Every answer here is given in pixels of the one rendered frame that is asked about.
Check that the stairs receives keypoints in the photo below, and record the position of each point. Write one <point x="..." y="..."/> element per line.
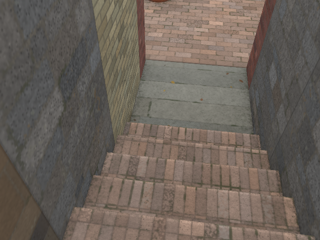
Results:
<point x="177" y="183"/>

